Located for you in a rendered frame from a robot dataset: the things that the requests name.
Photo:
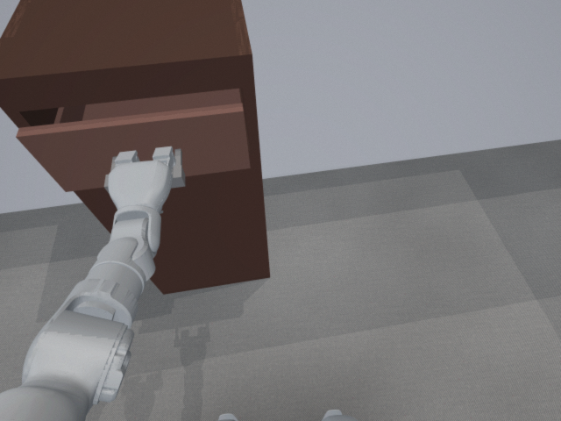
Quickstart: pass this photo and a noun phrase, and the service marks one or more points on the left robot forearm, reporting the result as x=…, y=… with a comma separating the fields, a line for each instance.
x=115, y=282

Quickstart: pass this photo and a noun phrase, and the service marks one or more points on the handle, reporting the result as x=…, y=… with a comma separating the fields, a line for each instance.
x=177, y=171

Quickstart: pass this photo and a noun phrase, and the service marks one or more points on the left robot hand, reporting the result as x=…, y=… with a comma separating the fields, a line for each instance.
x=147, y=183

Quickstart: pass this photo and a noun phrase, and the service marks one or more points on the robot left upper arm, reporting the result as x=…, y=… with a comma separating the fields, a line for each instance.
x=80, y=362

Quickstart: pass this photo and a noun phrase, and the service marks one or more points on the drawer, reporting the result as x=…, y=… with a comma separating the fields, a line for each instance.
x=77, y=150

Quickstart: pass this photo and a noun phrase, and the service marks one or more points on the cabinet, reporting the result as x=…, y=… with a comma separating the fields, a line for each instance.
x=60, y=53

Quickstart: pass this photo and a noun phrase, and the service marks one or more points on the robot right shin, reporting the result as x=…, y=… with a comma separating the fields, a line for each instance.
x=332, y=413

